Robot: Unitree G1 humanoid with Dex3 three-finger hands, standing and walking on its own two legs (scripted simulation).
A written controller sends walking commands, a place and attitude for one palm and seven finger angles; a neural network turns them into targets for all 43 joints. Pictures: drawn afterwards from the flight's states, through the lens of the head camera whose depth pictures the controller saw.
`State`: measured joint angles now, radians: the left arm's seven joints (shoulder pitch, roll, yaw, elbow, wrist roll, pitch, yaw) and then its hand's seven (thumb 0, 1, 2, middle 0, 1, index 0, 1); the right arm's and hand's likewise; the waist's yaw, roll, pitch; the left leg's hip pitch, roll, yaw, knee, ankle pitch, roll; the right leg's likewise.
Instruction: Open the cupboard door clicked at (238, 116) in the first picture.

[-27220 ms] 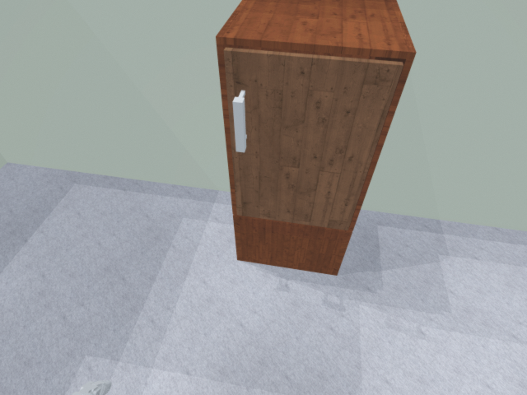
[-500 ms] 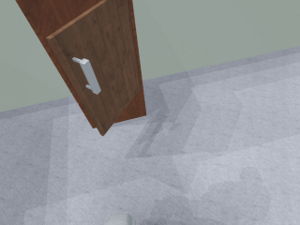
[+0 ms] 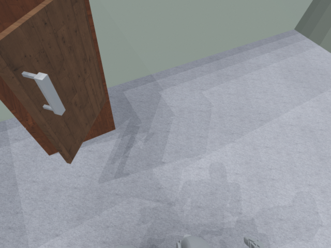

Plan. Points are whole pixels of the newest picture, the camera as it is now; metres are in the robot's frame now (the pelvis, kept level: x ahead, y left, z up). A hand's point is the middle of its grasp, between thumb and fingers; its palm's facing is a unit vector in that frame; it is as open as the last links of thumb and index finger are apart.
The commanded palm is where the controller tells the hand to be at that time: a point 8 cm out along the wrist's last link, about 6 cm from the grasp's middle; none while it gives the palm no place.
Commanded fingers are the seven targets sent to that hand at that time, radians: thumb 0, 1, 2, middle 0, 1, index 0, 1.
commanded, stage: walk to a spot facing it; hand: left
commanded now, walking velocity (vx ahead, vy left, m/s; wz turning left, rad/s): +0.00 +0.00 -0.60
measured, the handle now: (44, 94) +0.48 +0.41 +0.00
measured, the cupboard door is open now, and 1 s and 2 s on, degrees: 46 46 46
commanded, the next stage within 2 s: turn to face it in 1.96 s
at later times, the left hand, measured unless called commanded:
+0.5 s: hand (120, 235) +0.16 +0.13 -0.15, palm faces -0.31 -0.92 -0.23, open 7.4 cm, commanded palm none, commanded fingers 0.00 0.90 0.90 -0.20 -0.30 -0.20 -0.30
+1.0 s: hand (169, 161) +0.39 +0.01 -0.16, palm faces -0.61 -0.78 -0.15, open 7.4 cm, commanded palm none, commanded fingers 0.00 0.90 0.90 -0.20 -0.30 -0.20 -0.30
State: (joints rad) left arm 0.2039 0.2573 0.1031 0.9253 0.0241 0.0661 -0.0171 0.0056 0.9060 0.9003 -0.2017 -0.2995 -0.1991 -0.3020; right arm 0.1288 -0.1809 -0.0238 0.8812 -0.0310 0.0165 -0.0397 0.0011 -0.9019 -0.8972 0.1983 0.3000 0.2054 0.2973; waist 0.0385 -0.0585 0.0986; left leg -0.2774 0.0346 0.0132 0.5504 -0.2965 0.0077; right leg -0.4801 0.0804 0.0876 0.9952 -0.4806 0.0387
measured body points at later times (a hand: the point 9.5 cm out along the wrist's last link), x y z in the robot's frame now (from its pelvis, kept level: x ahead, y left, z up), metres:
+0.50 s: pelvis +0.02 -0.04 +0.01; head +0.06 -0.06 +0.45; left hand +0.17 +0.18 -0.13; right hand -0.01 -0.31 -0.14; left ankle +0.08 +0.10 -0.67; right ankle -0.02 -0.14 -0.74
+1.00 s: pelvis +0.18 -0.07 +0.01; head +0.23 -0.08 +0.45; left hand +0.42 +0.06 -0.14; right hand -0.01 -0.20 -0.13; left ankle +0.16 +0.07 -0.74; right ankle +0.19 -0.23 -0.67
